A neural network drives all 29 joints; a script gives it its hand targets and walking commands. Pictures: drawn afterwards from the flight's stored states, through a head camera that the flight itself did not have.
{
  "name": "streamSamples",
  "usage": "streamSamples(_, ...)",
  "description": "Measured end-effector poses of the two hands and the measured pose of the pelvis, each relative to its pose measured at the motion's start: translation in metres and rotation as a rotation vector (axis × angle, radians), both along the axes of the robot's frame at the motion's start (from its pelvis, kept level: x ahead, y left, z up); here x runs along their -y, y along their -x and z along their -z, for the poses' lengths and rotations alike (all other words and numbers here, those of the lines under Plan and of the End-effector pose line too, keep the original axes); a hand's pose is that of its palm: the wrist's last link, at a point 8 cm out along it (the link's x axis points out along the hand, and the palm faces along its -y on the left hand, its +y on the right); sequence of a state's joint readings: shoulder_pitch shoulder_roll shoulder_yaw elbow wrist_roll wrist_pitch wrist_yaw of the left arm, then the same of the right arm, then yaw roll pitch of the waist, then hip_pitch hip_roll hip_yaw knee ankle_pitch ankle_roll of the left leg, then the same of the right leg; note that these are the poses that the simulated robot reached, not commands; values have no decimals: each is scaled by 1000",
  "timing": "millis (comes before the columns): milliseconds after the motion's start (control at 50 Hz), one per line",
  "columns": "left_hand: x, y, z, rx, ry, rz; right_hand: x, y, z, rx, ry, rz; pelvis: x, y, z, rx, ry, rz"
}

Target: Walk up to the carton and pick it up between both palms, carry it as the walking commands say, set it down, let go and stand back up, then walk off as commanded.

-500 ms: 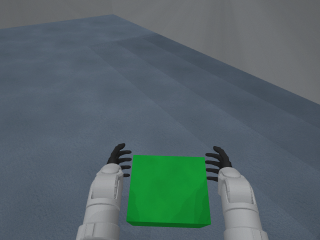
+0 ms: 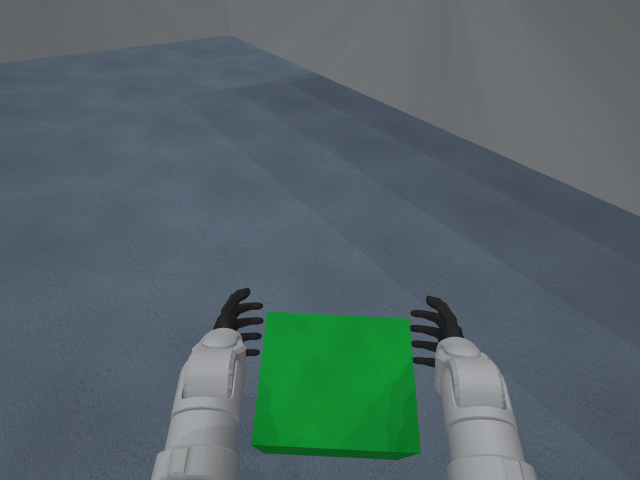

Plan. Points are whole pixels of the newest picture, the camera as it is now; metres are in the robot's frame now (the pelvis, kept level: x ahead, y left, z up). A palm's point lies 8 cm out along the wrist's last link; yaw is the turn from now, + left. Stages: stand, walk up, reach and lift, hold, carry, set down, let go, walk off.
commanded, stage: hold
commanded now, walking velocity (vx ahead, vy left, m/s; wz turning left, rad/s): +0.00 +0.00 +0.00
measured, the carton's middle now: (333, 388) +0.29 +0.00 -0.05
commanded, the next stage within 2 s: carry in 0.30 s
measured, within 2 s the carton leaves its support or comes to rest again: neither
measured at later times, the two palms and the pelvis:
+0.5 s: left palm (204, 323) +0.31 +0.17 +0.07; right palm (418, 324) +0.32 -0.11 +0.07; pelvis +0.02 +0.03 +0.00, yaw +3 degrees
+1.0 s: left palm (214, 217) +0.54 +0.21 +0.07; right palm (369, 223) +0.54 -0.06 +0.07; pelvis +0.24 +0.07 -0.01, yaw +3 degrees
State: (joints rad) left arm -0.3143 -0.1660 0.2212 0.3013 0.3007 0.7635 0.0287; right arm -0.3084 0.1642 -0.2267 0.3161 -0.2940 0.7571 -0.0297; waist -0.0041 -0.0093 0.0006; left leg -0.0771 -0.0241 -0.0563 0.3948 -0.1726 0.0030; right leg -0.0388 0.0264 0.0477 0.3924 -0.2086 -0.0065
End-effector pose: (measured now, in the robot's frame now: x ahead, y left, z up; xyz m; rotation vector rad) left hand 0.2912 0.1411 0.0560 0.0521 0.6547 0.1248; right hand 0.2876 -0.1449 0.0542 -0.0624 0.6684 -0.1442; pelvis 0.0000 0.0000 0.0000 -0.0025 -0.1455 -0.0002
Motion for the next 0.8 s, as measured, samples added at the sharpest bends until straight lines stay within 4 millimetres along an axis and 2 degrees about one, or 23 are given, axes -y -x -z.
streamSamples(280, 0, -1, 1, 0, -2, 7, 0, 1, 1, -2, -2, 4, -2, -1, 0, -1, 0, 3)
streamSamples(340, -1, -3, -1, 5, -17, 6, -2, -2, 1, 5, -8, 6, -4, -3, 1, -56, -1, -2)
streamSamples(420, -11, -9, -6, 12, -24, -18, -13, -12, -2, 13, -29, 8, -10, -10, 1, -126, -3, -31)
streamSamples(500, -32, -19, -12, 8, -5, -54, -37, -31, -13, 12, -14, 26, -27, -24, -2, -180, -12, -50)
streamSamples(580, -57, -35, -20, 16, -33, -135, -68, -54, -23, 25, -11, 13, -48, -43, 4, -205, -21, -34)
streamSamples(620, -65, -47, -25, -16, -37, -160, -77, -64, -25, -7, -3, 16, -56, -56, 1, -216, -13, -19)
streamSamples(700, -70, -80, -32, -78, -18, -162, -83, -90, -30, -69, 9, 56, -67, -85, -4, -237, 6, -14)
streamSamples(800, -67, -136, -38, -93, -6, -141, -81, -137, -38, -85, -7, 115, -73, -130, -3, -247, 6, -11)
